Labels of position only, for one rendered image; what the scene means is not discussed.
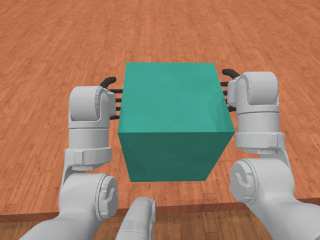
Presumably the robot right upper arm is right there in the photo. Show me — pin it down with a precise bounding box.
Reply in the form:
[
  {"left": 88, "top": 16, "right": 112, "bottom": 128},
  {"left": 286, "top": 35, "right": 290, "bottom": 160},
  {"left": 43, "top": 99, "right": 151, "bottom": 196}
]
[{"left": 229, "top": 158, "right": 320, "bottom": 240}]

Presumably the left robot forearm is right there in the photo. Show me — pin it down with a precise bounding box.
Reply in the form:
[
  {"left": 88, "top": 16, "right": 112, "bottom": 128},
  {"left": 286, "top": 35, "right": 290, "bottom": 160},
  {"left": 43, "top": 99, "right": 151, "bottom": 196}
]
[{"left": 58, "top": 86, "right": 116, "bottom": 210}]

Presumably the robot left upper arm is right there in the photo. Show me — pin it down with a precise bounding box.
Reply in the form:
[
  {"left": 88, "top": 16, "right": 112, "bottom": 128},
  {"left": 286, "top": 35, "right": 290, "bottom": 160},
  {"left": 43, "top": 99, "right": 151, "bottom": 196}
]
[{"left": 19, "top": 173, "right": 119, "bottom": 240}]

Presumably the robot right hand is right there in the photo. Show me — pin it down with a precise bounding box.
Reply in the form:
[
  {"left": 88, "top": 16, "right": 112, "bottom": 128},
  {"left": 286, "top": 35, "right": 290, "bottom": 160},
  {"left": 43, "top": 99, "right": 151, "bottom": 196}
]
[{"left": 220, "top": 69, "right": 240, "bottom": 112}]

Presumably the robot left thigh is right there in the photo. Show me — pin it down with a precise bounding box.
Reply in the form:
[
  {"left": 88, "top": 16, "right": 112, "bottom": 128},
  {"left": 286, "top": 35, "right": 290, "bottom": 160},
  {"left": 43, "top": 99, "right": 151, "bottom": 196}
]
[{"left": 115, "top": 197, "right": 157, "bottom": 240}]

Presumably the carton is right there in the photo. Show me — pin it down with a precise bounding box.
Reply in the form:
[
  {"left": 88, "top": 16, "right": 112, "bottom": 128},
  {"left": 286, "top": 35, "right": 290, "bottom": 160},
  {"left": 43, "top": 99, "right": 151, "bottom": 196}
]
[{"left": 117, "top": 62, "right": 235, "bottom": 182}]

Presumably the right robot forearm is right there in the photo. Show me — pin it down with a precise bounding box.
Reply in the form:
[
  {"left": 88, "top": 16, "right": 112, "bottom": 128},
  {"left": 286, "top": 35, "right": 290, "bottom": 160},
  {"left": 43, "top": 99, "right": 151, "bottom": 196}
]
[{"left": 227, "top": 71, "right": 295, "bottom": 192}]

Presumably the robot left hand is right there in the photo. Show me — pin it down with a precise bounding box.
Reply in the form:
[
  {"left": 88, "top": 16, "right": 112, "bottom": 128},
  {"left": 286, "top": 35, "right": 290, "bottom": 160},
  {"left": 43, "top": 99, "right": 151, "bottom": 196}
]
[{"left": 100, "top": 77, "right": 123, "bottom": 120}]

